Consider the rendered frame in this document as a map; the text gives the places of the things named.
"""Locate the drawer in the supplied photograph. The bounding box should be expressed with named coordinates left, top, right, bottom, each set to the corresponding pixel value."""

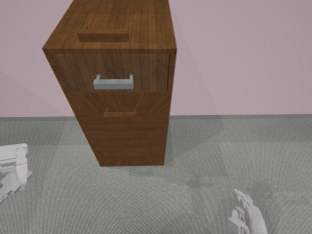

left=53, top=54, right=170, bottom=93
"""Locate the cabinet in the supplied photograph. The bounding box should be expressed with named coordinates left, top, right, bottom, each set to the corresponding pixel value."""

left=42, top=0, right=177, bottom=167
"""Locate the handle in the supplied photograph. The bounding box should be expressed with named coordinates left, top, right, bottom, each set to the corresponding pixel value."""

left=93, top=74, right=134, bottom=90
left=77, top=28, right=129, bottom=42
left=103, top=112, right=137, bottom=121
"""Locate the left robot hand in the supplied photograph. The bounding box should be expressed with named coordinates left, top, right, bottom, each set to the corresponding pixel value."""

left=0, top=143, right=32, bottom=205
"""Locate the right robot hand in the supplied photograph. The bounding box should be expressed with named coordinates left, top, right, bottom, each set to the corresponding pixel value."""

left=228, top=189, right=268, bottom=234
